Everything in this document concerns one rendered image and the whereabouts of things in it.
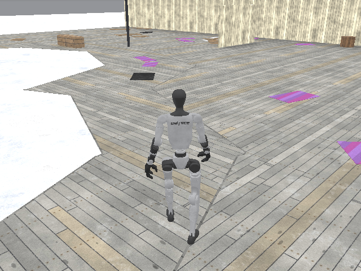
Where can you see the right robot shin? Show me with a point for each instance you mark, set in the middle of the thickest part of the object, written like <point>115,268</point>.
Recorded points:
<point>193,215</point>

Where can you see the robot right forearm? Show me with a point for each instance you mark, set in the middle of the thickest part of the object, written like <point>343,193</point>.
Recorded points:
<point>205,146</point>

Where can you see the right robot upper arm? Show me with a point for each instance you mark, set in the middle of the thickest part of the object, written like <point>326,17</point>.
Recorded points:
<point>199,127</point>

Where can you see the right robot hand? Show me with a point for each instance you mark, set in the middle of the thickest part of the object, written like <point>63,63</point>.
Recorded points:
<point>203,154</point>

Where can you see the left robot upper arm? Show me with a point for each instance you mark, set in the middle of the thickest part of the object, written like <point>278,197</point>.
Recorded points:
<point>159,129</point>

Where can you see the left robot hand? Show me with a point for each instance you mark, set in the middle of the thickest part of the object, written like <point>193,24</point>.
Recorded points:
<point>148,171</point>

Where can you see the right robot foot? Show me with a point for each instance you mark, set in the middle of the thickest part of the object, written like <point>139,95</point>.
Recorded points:
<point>192,239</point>

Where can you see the robot left forearm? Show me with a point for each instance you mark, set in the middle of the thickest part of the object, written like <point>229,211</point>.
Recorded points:
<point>152,153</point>

